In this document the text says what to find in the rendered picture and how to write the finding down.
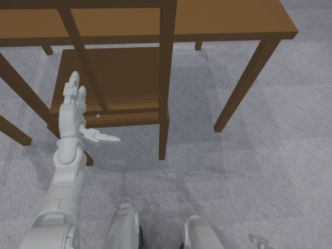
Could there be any robot left hand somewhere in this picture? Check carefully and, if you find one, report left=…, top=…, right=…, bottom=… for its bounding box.
left=59, top=71, right=121, bottom=146

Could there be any left robot thigh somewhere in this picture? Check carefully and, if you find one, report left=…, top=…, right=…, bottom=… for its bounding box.
left=102, top=207, right=140, bottom=249

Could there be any table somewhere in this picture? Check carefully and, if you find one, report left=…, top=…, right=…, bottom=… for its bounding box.
left=0, top=0, right=299, bottom=146

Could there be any robot left upper arm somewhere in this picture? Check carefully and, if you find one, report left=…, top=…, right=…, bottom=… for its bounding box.
left=20, top=223, right=80, bottom=249

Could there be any robot right hand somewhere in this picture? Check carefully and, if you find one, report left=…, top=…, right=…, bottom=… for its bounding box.
left=249, top=234, right=275, bottom=249

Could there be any chair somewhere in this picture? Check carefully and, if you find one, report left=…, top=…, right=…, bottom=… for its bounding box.
left=0, top=0, right=177, bottom=166

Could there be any robot left shin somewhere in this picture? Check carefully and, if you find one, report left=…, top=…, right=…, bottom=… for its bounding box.
left=120, top=203, right=139, bottom=249

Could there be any left robot forearm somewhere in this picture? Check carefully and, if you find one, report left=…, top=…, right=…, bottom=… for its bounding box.
left=18, top=137, right=87, bottom=249

